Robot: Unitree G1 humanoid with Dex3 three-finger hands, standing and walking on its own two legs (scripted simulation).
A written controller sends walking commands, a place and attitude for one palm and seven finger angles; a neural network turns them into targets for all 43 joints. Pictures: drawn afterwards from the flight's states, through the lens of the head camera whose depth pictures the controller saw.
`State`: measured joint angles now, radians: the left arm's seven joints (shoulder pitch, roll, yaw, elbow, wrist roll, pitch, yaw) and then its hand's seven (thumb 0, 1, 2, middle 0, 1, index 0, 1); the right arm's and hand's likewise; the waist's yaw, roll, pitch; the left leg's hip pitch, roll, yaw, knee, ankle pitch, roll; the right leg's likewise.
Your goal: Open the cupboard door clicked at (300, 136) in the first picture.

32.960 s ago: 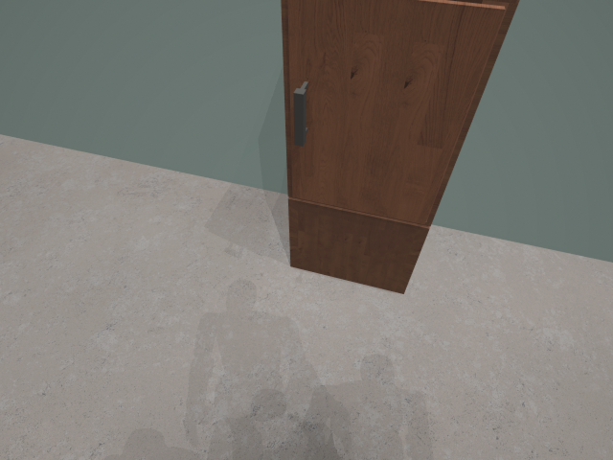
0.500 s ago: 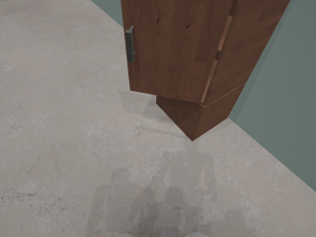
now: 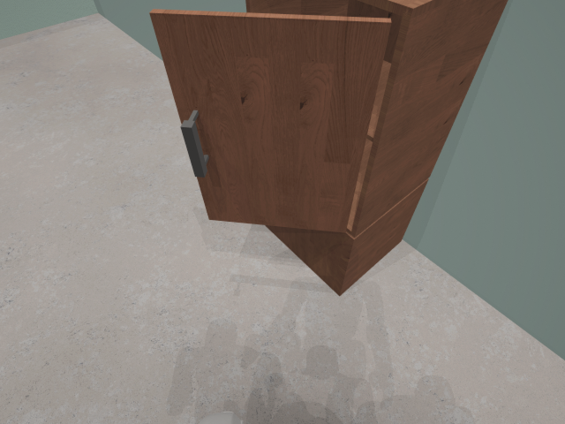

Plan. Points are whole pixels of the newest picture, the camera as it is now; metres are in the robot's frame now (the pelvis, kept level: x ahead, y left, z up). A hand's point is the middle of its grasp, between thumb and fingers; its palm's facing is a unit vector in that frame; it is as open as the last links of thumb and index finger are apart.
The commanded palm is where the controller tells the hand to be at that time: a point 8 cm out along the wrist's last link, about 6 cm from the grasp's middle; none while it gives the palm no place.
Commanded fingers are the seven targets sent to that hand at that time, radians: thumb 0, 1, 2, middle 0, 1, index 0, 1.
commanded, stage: come to a stop and stand still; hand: left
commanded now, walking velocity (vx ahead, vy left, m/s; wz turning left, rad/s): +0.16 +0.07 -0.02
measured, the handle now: (197, 144) +0.69 +0.23 -0.03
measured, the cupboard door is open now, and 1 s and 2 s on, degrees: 42 42 42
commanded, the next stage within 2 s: look again from close up in 0.96 s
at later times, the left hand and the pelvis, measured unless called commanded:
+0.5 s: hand out of the picture +0.10 +0.23 -0.18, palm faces +0.00 -0.97 -0.25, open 7.4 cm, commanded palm none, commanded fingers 0.00 0.90 0.90 -0.20 -0.30 -0.20 -0.30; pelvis +0.05 +0.03 -0.02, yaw -3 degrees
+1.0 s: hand out of the picture +0.10 +0.19 -0.18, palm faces -0.03 -0.98 -0.20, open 7.3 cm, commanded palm none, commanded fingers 0.00 0.90 0.90 -0.20 -0.30 -0.20 -0.30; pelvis +0.05 +0.01 -0.01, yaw -2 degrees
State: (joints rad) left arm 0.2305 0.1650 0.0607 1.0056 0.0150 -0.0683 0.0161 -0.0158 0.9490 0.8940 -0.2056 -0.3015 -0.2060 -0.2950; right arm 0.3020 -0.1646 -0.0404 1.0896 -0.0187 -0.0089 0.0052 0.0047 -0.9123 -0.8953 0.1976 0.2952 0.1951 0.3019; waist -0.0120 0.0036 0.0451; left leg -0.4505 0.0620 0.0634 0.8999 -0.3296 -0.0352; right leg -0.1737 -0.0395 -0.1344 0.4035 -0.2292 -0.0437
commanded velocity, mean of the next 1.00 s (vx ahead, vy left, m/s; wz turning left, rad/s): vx -0.08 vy -0.05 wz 0.00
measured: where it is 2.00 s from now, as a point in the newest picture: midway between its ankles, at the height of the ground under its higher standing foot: outside the picture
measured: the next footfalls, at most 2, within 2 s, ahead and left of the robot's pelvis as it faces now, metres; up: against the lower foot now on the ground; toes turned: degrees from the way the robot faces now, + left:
left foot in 0.16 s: +0.18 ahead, +0.16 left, +0.00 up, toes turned +5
right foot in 0.52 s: +0.07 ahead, -0.10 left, +0.00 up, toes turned -7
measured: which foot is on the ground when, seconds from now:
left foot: up 0.00-0.14, down 0.16-0.52, up 0.54-0.72, down 0.74-1.00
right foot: down 0.00-0.22, up 0.24-0.50, down 0.52-1.00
